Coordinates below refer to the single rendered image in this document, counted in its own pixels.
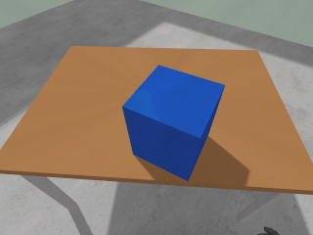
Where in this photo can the table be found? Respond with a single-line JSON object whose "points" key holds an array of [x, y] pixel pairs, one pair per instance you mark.
{"points": [[75, 127]]}

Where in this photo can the carton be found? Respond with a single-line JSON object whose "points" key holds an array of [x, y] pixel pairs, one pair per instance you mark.
{"points": [[168, 119]]}

